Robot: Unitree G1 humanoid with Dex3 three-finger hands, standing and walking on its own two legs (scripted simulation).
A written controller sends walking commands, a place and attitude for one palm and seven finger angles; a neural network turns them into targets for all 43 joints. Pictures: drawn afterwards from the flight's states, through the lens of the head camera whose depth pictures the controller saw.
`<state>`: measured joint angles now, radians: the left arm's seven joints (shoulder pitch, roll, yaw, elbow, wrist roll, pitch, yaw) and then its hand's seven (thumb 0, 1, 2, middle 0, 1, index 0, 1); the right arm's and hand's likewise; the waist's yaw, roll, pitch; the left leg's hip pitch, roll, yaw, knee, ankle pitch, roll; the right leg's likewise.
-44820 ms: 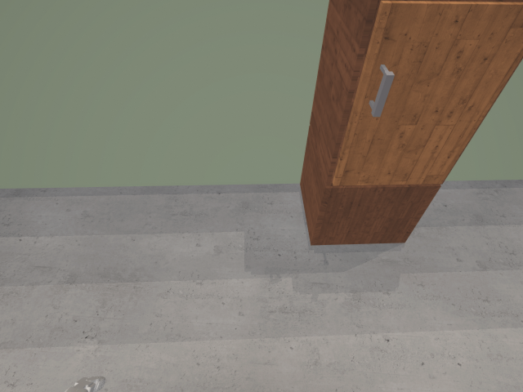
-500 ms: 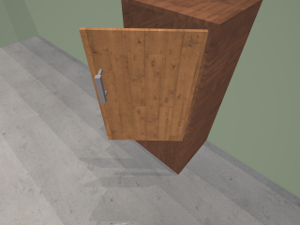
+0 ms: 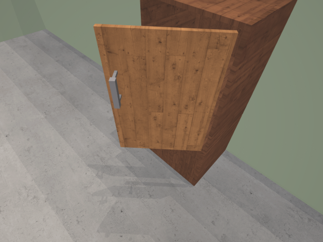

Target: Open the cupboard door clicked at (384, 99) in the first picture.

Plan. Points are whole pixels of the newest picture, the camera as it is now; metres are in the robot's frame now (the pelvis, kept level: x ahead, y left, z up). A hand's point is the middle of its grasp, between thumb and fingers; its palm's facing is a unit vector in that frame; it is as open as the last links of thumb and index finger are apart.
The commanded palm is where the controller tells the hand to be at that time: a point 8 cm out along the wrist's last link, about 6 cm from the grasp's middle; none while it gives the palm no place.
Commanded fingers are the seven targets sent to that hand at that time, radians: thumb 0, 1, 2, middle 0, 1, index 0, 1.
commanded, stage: look again from close up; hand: left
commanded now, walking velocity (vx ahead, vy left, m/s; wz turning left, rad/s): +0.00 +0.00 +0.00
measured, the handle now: (116, 89) +0.57 +0.20 +0.05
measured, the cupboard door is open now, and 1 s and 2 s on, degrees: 41 41 41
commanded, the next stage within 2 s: raise the hand with hooked fingers in 0.52 s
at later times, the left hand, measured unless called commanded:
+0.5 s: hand out of the picture +0.02 +0.16 -0.17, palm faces +0.01 -0.97 -0.23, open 7.3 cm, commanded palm none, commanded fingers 0.00 0.90 0.90 -0.20 -0.30 -0.20 -0.30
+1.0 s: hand (99, 226) +0.17 +0.16 -0.03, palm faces +0.01 -1.00 +0.00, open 8.3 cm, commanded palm +0.13 +0.23 -0.04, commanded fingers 0.00 0.43 0.70 -0.23 -0.60 -0.23 -0.60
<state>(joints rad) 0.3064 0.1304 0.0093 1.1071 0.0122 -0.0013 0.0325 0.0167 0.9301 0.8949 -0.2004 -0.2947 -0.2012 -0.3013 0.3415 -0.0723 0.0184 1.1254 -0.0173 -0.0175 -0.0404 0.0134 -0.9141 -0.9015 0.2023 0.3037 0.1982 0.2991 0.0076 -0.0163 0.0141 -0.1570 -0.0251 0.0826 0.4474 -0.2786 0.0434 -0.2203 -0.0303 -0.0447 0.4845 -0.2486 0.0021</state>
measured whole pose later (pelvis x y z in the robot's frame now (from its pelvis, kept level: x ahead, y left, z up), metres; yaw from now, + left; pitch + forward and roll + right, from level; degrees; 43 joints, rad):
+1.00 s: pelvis -0.02 -0.03 -0.05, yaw +1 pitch +9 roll +1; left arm 0.37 0.20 0.19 0.25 -0.27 -0.54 -0.37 0.00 0.66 0.79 -0.22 -0.46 -0.22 -0.46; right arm 0.13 -0.29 -0.07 0.54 0.02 -0.26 -0.01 0.01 -0.91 -0.90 0.20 0.30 0.20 0.30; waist 0.00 -0.05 -0.11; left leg -0.63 0.02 0.05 0.92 -0.45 0.00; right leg -0.68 -0.02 -0.07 0.94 -0.42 -0.05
